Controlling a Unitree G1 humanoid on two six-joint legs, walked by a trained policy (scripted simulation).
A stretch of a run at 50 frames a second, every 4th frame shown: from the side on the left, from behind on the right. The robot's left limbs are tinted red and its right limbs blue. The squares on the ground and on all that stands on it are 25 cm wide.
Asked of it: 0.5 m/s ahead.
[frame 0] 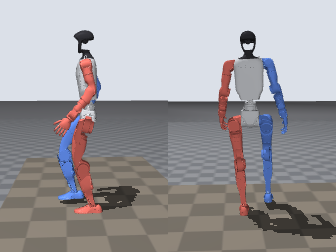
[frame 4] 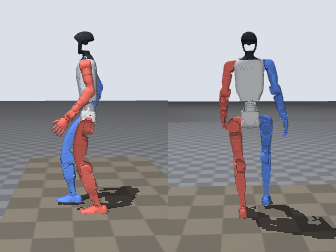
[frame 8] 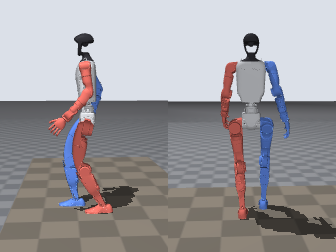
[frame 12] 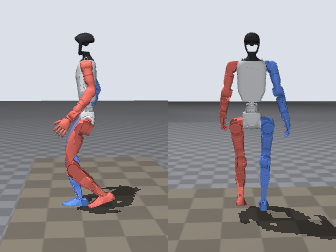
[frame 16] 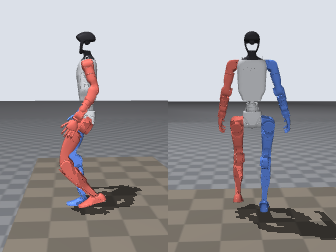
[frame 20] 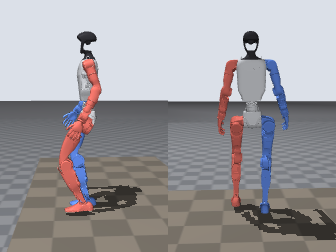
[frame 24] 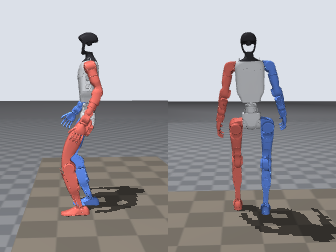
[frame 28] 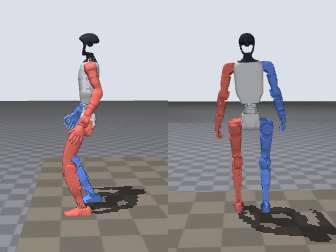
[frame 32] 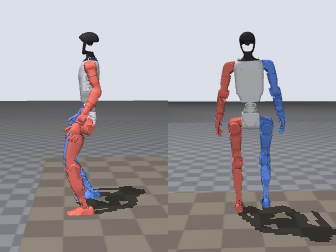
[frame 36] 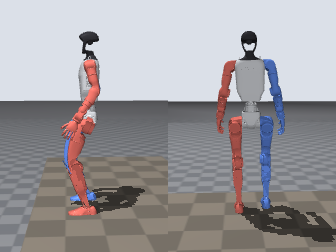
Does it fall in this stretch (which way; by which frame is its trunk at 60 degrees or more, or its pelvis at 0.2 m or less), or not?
no
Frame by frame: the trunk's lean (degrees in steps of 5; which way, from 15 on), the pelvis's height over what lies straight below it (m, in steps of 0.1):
0: 5, 0.8
4: 5, 0.8
8: 5, 0.8
12: 0, 0.8
16: 0, 0.8
20: 0, 0.8
24: 0, 0.8
28: 5, 0.8
32: 5, 0.8
36: 0, 0.8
